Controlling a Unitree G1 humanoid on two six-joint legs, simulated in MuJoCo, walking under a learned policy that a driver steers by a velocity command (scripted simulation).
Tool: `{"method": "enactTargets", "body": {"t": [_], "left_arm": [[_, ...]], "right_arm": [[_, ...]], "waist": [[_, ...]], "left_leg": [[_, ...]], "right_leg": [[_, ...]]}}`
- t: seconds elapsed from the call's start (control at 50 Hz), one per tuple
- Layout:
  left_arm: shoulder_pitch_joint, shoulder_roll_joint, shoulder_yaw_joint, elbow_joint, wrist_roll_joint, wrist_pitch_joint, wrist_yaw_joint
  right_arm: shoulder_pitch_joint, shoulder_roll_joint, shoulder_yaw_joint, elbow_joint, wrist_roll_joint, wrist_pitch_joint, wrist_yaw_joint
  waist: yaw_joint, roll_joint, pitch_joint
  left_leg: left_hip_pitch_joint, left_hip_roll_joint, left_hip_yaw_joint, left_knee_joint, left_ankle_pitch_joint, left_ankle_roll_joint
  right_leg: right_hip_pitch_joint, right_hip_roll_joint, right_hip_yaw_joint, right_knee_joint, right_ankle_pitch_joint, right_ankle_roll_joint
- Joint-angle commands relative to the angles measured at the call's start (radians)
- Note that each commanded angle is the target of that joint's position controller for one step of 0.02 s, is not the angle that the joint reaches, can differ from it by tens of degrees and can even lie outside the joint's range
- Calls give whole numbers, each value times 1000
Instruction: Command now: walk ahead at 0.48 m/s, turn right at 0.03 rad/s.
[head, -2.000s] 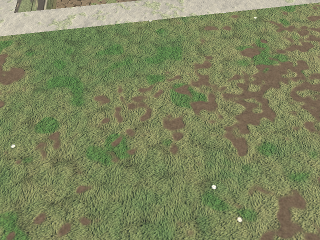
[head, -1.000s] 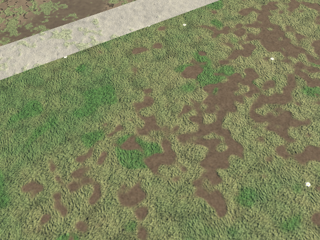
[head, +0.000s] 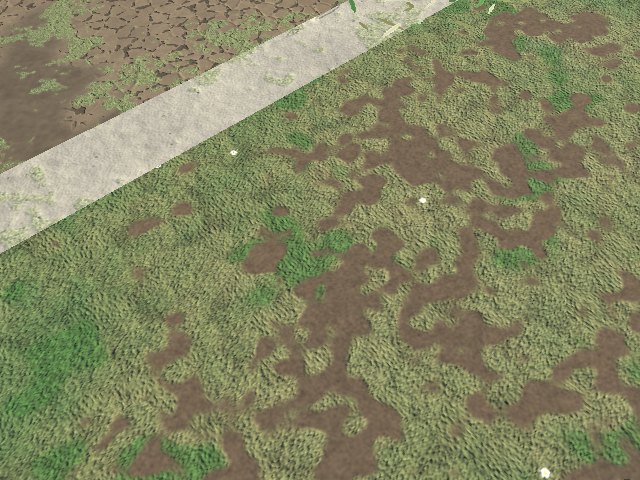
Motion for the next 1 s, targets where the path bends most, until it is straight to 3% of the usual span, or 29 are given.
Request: {"method": "enactTargets", "body": {"t": [0.02, 0.06, 0.1, 0.12, 0.14, 0.16, 0.18, 0.2, 0.22, 0.24, 0.26, 0.28, 0.34, 0.4, 0.46, 0.52, 0.56, 0.6, 0.62, 0.64, 0.66, 0.68, 0.7, 0.72, 0.74, 0.78, 0.88, 0.96, 1.0], "left_arm": [[6, 180, 47, -29, -11, -11, 8], [18, 186, 50, -10, -12, -2, 11], [8, 207, 56, -3, -7, 8, 15], [-5, 214, 58, -3, -2, 16, 18], [-4, 199, 50, -7, 4, 22, 24], [24, 155, 30, -34, 35, 21, 33], [165, 27, -7, -43, 31, 0, 14], [63, 135, 12, -40, 7, -26, 5], [-56, 174, 23, -78, -22, -44, -3], [-113, 161, 17, -92, -15, -57, 1], [-138, 156, 21, -96, 5, -61, 5], [-121, 151, 23, -98, 13, -56, 5], [-109, 117, 18, -103, 26, -32, 9], [-233, 91, 6, -142, 29, -26, 13], [-351, 75, -2, -165, 22, -39, 3], [-416, 100, 6, -185, 6, -49, -8], [-414, 127, 18, -188, 2, -55, -13], [-337, 146, 33, -170, 0, -63, -12], [-249, 171, 47, -151, 7, -66, -6], [-103, 226, 63, -138, 21, -67, 3], [-33, 305, 83, -104, 30, -49, -1], [-53, 216, 67, -111, 15, -45, -8], [-90, 159, 51, -118, 12, -42, -5], [-139, 136, 41, -121, 19, -39, -5], [-172, 109, 33, -113, 22, -36, -5], [-191, 97, 31, -99, 26, -41, -1], [-171, 143, 50, -52, 20, -50, 2], [-158, 174, 55, -25, 13, -38, 7], [-153, 189, 58, -12, 8, -25, 13]], "right_arm": [[-135, -49, -4, -105, 7, -19, 16], [-151, -64, -9, -117, 5, -21, 24], [-99, -91, -20, -109, 3, -19, 25], [-11, -119, -35, -87, 2, -15, 19], [134, -159, -57, -47, 2, -10, 9], [295, -231, -74, -23, -1, -1, -1], [313, -285, -82, -9, 6, -3, 11], [305, -179, -58, -19, 17, -1, 9], [238, -158, -51, -30, 10, 1, 3], [183, -158, -51, -42, 2, 2, -2], [145, -145, -48, -50, -6, 3, -4], [126, -129, -43, -59, -20, 2, -7], [118, -127, -46, -57, -5, -2, -16], [151, -159, -58, -42, 1, 0, -33], [200, -177, -65, -26, 9, 12, -45], [252, -179, -68, -10, 20, 24, -49], [261, -173, -68, -10, 18, 31, -52], [247, -159, -67, -16, 14, 40, -52], [251, -121, -54, -20, 9, 41, -50], [261, -50, -29, -37, -6, 37, -46], [378, -7, -13, -77, 24, 26, -46], [360, -113, -34, -55, 37, 27, -52], [265, -164, -50, -63, 30, 33, -52], [225, -155, -52, -68, 18, 39, -54], [195, -143, -54, -78, 10, 42, -51], [194, -105, -53, -87, 19, 52, -40], [118, -59, -40, -130, 12, 64, -30], [9, -40, -28, -158, 12, 52, -5], [-49, -34, -26, -181, 7, 48, 8]], "waist": [[-7, -109, 88], [-19, -107, 81], [-57, -133, 28], [-107, -143, -43], [-176, -131, -143], [-216, -3, -289], [-118, 267, -414], [-176, 150, -373], [-176, 90, -213], [-150, -19, -135], [-119, -53, -77], [-84, -26, -73], [-51, 7, -47], [-84, 2, 7], [-130, 10, 12], [-148, 18, 5], [-133, 35, -4], [-83, 61, -25], [-40, 51, -78], [17, -71, -212], [-36, -389, -313], [-15, -292, -238], [5, -202, -128], [-12, -142, -76], [-27, -140, -32], [-52, -180, -7], [-49, -127, 18], [-12, -110, 44], [-3, -101, 73]], "left_leg": [[40, -26, 2, -102, 59, 25], [44, -36, 1, -137, -2, 52], [135, -76, 39, -142, -91, 83], [264, -113, 75, -146, -111, 110], [485, -124, 83, -143, -91, 143], [802, 58, -158, -97, -47, 207], [1097, 260, -698, -239, -339, 385], [1081, 237, -761, -340, -467, 349], [948, 207, -610, -358, -409, 311], [806, 170, -515, -372, -291, 294], [686, 137, -440, -390, -176, 290], [610, 112, -402, -414, -111, 290], [480, 84, -329, -471, -74, 314], [402, 44, -262, -493, -108, 290], [369, 10, -231, -466, -149, 245], [417, 33, -293, -411, -218, 229], [473, 53, -353, -349, -249, 210], [482, 40, -382, -264, -237, 183], [449, -8, -354, -157, -226, 152], [338, -76, -263, 129, -357, 111], [7, -189, -129, 433, -666, 57], [-115, -110, -154, 574, -624, 41], [-138, -81, -143, 611, -531, 35], [-105, -49, -123, 599, -457, 26], [-86, -26, -120, 558, -408, 19], [-22, 7, -99, 516, -357, 14], [-68, 23, -82, 354, -224, -7], [-17, 11, -23, 136, -53, 9], [24, -8, 22, 41, -35, 21]], "right_leg": [[-69, -282, 122, -73, 289, -143], [8, -307, 123, -27, 363, -126], [71, -308, 101, 67, 608, -104], [79, -285, 67, 191, 797, -86], [11, -240, 20, 388, 864, -54], [-217, -189, -21, 710, 545, -17], [-607, 5, 33, 1035, -257, 47], [-722, -38, 143, 1117, -289, 38], [-781, -79, 123, 1111, -201, 29], [-757, -118, 109, 1058, -123, 26], [-721, -145, 101, 987, -77, 33], [-657, -164, 110, 949, -46, 39], [-605, -169, 89, 835, -28, 81], [-606, -154, 80, 628, 147, 110], [-519, -104, 71, 425, 328, 122], [-474, -81, 94, 337, 343, 117], [-442, -78, 111, 294, 278, 99], [-331, -75, 91, 248, 203, 62], [-185, -103, 98, 225, 178, 29], [52, -277, 262, 229, 103, -35], [309, -481, 711, 125, -155, -186], [260, -483, 783, 76, -347, -181], [162, -439, 625, 71, -286, -141], [65, -394, 493, 61, -136, -118], [-7, -354, 399, 42, -25, -112], [-92, -312, 268, -5, 86, -103], [-85, -325, 101, -58, 277, -137], [-67, -305, -35, -62, 335, -112], [-62, -300, -93, -27, 470, -95]]}}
